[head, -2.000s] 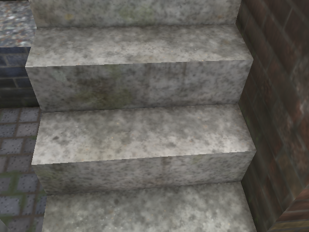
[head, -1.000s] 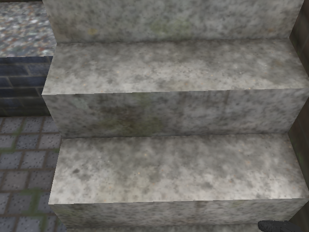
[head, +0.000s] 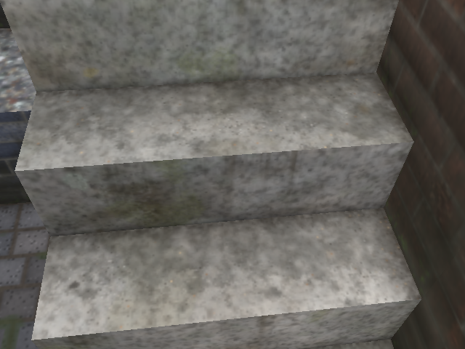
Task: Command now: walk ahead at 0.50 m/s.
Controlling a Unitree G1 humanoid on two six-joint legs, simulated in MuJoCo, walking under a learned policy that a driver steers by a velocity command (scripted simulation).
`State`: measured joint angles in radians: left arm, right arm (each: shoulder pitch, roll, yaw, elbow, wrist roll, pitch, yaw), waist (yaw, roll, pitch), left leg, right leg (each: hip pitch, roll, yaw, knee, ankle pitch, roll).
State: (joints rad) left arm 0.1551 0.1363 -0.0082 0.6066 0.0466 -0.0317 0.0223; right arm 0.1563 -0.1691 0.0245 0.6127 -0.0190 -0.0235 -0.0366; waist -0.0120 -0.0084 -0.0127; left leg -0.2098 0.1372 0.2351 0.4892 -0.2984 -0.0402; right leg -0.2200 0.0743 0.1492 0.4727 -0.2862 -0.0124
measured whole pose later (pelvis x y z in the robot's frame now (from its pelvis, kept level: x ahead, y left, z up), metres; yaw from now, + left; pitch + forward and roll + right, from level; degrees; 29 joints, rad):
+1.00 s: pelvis -0.03 +0.01 +0.00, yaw -1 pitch +0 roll +1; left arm 0.22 0.16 0.00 0.67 0.06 -0.01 -0.01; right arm 0.27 -0.22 -0.05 0.89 -0.01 0.05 -0.08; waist -0.03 -0.02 0.01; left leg -0.22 0.10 0.25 0.50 -0.27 -0.01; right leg -0.27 0.03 0.16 0.54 -0.28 0.02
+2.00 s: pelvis +0.01 +0.03 +0.00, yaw +0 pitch +0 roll +0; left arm 0.24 0.15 -0.05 0.81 0.03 -0.04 0.05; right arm 0.18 -0.20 0.01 0.98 0.00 -0.04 -0.03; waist -0.02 -0.01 0.01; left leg -0.14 0.07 0.22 0.44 -0.30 0.00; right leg -0.15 0.01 0.13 0.42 -0.28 0.03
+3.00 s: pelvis -0.01 +0.01 +0.01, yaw +1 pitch +0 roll -1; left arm 0.15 0.18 -0.05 0.83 0.04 -0.05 0.02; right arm 0.17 -0.22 0.04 0.92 0.01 -0.05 -0.03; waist -0.02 -0.01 0.02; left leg -0.14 0.10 0.19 0.39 -0.24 -0.02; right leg -0.13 0.03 0.10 0.35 -0.22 0.01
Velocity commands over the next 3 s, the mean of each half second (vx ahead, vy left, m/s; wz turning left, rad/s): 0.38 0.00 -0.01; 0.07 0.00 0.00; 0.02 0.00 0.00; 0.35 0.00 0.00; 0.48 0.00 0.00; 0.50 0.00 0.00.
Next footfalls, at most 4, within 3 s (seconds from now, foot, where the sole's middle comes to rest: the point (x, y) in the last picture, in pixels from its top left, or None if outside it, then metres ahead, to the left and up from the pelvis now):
none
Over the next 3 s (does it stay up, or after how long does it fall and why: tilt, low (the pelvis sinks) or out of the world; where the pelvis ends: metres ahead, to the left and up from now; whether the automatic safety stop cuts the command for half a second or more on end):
stays up -0.01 0.01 0.01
